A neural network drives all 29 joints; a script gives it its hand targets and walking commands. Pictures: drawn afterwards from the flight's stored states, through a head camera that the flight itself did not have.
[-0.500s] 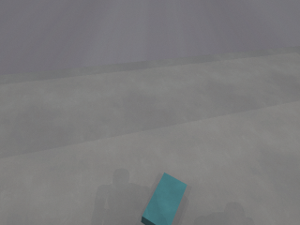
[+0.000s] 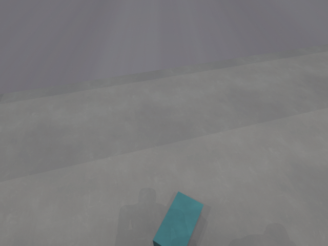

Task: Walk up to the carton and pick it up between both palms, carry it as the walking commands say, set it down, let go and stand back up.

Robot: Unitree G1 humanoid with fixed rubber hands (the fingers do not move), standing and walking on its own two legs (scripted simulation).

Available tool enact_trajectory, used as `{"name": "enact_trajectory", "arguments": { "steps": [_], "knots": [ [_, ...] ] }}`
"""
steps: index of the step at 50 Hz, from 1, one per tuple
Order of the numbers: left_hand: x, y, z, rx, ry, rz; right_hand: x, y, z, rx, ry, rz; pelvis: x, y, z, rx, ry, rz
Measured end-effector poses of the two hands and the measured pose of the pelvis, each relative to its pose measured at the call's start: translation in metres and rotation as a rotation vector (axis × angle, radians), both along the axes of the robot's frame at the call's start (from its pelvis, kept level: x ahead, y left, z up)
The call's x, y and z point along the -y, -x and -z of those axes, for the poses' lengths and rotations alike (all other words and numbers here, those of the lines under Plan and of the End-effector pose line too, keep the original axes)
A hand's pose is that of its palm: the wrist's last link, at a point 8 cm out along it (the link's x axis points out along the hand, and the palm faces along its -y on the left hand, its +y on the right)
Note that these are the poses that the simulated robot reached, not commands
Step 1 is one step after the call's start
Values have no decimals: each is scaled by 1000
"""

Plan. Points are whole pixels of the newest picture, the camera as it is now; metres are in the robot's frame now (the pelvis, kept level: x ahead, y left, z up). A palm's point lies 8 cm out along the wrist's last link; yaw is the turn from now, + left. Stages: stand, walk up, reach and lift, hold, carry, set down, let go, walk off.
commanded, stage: walk up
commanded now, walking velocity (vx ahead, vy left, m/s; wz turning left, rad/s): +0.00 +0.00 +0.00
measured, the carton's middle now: (178, 225) +0.38 -0.05 -0.70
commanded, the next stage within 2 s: none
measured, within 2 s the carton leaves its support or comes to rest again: neither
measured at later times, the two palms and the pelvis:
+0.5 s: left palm out of the picture +0.02 +0.16 -0.15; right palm out of the picture +0.00 -0.25 -0.15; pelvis +0.04 -0.05 +0.00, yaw +0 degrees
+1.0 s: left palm out of the picture -0.01 +0.20 -0.12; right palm out of the picture +0.05 -0.29 -0.15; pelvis +0.04 -0.04 +0.00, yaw -9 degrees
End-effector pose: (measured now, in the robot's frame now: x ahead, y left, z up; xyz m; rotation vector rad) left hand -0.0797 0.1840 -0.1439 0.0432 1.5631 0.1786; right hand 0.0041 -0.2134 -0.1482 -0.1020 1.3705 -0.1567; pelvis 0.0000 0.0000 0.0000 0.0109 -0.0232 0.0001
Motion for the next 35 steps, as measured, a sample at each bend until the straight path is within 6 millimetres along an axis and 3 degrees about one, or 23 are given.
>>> {"name": "enact_trajectory", "arguments": {
  "steps": [7,18,25,35],
  "knots": [
    [25,-46,4,85,20,38,15,3,-1,-37,-6,19,21,-10,-1,-8,2,0],
    [21,-94,2,146,-48,77,31,10,4,-106,-19,54,42,-28,0,-9,-3,5],
    [29,-103,2,141,-54,76,36,8,5,-130,-25,56,52,-36,1,-10,-6,7],
    [45,-93,6,99,-30,49,47,-3,5,-137,-8,41,59,-42,3,-12,-5,6]
  ]
}}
